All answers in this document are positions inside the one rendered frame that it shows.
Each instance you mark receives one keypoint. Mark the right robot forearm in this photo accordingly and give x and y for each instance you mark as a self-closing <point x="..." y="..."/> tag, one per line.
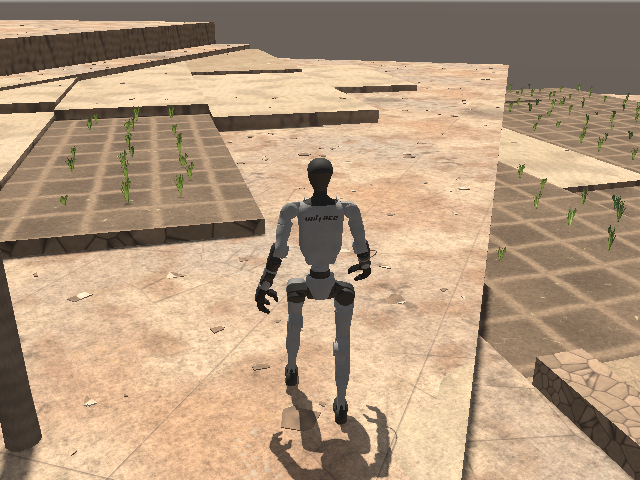
<point x="364" y="258"/>

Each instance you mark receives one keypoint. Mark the left robot forearm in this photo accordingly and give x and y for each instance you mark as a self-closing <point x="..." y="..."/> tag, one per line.
<point x="270" y="270"/>

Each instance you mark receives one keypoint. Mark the robot torso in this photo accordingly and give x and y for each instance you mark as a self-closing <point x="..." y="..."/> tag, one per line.
<point x="320" y="241"/>

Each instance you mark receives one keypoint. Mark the robot right hand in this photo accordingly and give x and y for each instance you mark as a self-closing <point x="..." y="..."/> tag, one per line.
<point x="365" y="274"/>

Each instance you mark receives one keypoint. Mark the left robot upper arm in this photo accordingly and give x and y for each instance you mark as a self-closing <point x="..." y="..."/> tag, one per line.
<point x="288" y="212"/>

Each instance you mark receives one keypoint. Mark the right robot upper arm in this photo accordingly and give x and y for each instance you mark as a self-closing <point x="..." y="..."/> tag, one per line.
<point x="355" y="223"/>

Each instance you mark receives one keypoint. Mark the robot right foot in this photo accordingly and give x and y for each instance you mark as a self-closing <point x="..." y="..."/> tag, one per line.
<point x="340" y="415"/>

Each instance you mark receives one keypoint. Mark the robot left hand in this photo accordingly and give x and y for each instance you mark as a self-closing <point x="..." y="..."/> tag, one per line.
<point x="261" y="300"/>

